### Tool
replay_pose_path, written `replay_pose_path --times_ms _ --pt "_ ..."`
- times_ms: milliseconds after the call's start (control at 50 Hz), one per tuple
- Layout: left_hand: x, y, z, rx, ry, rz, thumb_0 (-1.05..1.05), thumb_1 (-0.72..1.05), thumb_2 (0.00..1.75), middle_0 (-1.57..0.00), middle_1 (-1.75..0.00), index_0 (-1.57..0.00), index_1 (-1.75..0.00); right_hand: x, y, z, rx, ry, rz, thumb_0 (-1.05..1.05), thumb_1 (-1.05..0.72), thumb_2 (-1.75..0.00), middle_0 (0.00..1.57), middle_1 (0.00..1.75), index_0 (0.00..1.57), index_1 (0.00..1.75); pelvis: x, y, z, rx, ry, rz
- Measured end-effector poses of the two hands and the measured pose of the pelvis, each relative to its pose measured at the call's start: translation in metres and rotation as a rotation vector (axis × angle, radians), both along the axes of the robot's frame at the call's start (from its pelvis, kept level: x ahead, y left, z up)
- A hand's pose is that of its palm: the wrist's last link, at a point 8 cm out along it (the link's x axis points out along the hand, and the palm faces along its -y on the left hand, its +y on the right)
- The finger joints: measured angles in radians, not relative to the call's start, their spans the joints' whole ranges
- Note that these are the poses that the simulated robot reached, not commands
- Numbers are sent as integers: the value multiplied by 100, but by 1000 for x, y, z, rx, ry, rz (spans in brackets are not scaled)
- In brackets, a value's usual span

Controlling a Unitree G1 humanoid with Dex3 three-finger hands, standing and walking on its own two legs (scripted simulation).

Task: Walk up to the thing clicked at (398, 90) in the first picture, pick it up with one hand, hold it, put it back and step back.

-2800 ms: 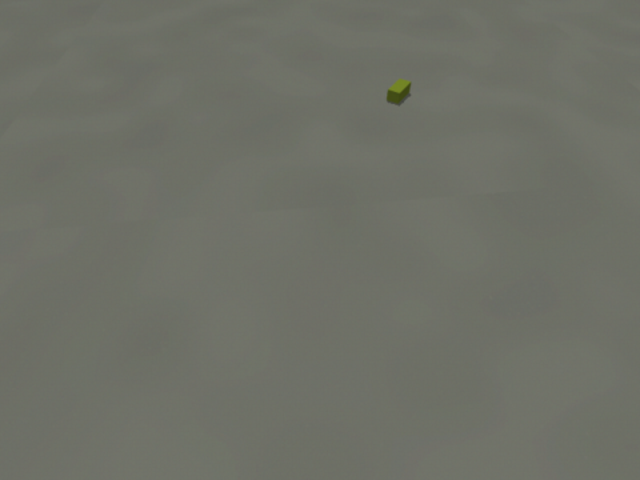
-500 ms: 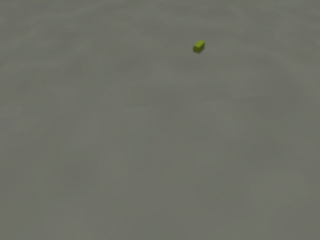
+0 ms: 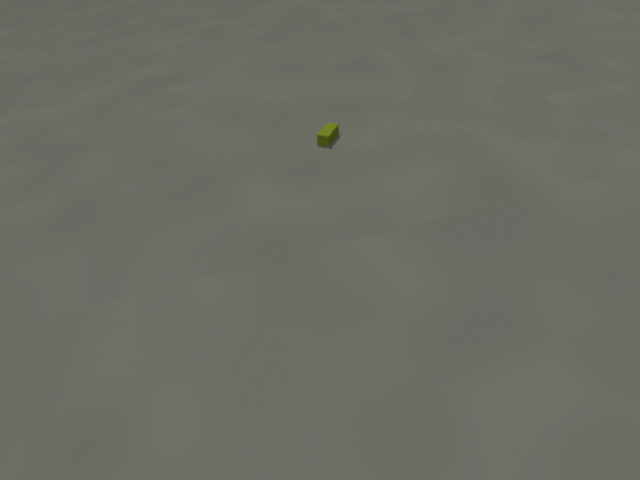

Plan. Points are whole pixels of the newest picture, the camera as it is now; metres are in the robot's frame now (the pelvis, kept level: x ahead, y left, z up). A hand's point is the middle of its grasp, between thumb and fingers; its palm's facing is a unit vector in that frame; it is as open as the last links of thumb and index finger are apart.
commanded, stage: walk up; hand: left
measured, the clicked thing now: (328, 134) +2.25 -0.03 -0.71
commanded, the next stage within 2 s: none
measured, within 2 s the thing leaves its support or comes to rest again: neither
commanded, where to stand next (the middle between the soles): +1.78 -0.18 m, yaw -8 degrees
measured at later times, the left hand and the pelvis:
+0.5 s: hand (173, 399) +0.32 +0.27 -0.15, palm faces -0.07 -0.93 -0.36, open 7.4 cm; pelvis +0.29 -0.01 +0.00, yaw -5 degrees
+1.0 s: hand (260, 203) +0.78 +0.16 -0.10, palm faces -0.16 -0.90 -0.40, open 7.4 cm; pelvis +0.60 -0.09 +0.00, yaw -8 degrees
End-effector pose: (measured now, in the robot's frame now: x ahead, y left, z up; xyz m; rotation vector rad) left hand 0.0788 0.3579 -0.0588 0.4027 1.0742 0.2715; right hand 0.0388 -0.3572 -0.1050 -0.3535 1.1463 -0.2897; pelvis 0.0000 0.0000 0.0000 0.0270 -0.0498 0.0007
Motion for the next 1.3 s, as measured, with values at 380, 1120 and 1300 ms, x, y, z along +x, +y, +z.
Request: replay_pose_path --times_ms 380,1120,1300 --pt "128 -70 -23 -109 169 8 1 90 90 -20 -30 -21 -30 243 -2 38 67 -51 86 1 -91 -90 20 30 20 30 193 -33 24 -57 35 -82" --pt "700 -166 4 -70 -29 -175 0 91 90 -20 -30 -20 -30 638 -64 10 119 -30 -63 1 -91 -90 20 29 20 30 658 -103 25 -14 -4 -155" --pt "731 -141 -10 -64 97 -98 1 90 90 -20 -30 -20 -30 770 -75 34 70 -62 13 1 -91 -90 20 29 20 30 751 -103 26 -62 19 -136"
